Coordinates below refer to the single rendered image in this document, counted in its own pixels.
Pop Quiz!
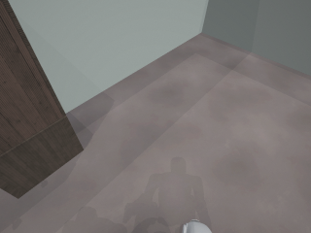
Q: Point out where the cupboard door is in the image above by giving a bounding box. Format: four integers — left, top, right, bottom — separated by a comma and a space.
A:
0, 0, 63, 154

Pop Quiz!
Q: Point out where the right robot thigh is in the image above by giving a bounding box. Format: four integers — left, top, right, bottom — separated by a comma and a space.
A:
182, 221, 212, 233

